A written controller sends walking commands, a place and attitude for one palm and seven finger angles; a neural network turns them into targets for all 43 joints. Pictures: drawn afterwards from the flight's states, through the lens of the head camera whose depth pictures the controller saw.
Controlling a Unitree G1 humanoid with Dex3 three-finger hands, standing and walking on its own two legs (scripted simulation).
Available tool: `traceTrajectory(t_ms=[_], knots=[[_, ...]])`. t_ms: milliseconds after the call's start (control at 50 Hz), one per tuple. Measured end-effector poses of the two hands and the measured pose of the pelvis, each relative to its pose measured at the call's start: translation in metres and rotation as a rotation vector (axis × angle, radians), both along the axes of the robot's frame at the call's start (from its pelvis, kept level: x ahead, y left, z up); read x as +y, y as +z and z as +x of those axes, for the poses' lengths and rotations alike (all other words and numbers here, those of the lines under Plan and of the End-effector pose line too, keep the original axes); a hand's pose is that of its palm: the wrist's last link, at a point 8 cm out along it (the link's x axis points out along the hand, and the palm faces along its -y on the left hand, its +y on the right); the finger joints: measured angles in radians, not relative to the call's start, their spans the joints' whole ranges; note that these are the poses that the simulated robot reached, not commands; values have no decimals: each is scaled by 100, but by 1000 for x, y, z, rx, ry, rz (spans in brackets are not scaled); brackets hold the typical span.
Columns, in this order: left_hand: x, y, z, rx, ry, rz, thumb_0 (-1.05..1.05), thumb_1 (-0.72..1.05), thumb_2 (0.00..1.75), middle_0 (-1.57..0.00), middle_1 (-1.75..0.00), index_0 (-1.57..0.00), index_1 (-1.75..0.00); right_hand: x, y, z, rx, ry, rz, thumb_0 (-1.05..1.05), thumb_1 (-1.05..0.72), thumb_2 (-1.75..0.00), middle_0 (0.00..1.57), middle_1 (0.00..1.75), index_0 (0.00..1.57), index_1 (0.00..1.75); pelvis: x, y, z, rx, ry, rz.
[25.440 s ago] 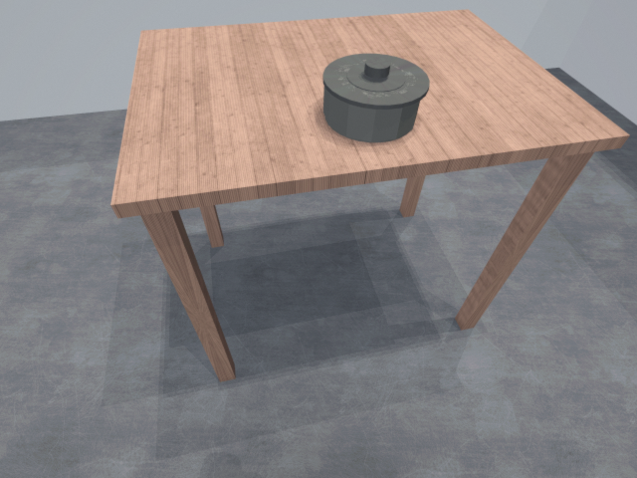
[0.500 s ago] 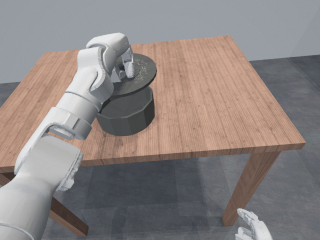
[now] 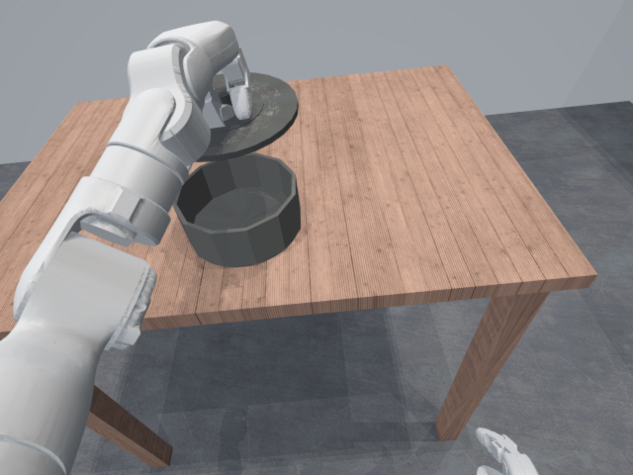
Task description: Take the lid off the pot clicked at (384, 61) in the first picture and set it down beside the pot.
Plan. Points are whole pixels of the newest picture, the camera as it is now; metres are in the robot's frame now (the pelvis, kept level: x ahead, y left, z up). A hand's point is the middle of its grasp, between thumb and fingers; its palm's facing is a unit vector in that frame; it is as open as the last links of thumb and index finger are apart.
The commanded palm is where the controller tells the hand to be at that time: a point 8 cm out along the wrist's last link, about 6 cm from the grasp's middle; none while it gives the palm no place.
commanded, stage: lift the lid straight up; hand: left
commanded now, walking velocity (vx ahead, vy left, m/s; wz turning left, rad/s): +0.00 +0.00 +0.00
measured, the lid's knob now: (218, 96) +0.50 +0.11 +0.26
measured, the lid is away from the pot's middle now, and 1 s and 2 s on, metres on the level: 0.02 0.04 0.17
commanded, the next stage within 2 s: move the lid sideways beside the pot in 0.54 s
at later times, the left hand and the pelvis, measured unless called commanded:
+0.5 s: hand (205, 65) +0.47 +0.11 +0.31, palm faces -0.07 -0.12 -0.99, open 3.7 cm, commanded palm +0.44 +0.12 +0.37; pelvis +0.01 +0.01 +0.00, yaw +0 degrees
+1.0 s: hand (170, 80) +0.46 +0.15 +0.30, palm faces -0.08 -0.09 -0.99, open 3.6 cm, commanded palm +0.43 +0.17 +0.37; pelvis +0.00 +0.01 +0.00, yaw +0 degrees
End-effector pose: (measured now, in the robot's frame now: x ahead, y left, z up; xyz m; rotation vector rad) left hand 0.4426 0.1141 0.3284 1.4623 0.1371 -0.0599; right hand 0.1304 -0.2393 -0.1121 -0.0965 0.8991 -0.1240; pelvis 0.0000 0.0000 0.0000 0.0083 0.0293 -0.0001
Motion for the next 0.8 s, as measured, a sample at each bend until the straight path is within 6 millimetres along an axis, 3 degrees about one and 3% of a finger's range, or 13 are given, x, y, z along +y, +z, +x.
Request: traceTrajectory(t_ms=[220,460,680,800], knots=[[5,19,8,-21,25,8,-12,29,103,-58,-76,-124,-105,1,0,1,6,-2,-8,1,-91,-90,20,30,20,30,4,0,5,13,1,-2],[-1,38,7,-63,3,1,-12,29,103,-59,-76,-124,-105,13,2,19,-21,27,7,1,-91,-90,20,30,20,30,10,0,10,24,3,-2],[3,27,4,-39,4,11,-13,29,103,-59,-76,-124,-105,19,6,30,-34,50,11,1,-91,-90,20,30,20,30,11,0,9,24,9,-3],[10,36,3,-65,22,17,-13,29,103,-59,-76,-124,-105,20,6,30,-42,45,11,1,-91,-90,20,30,20,30,11,0,8,21,5,-2]])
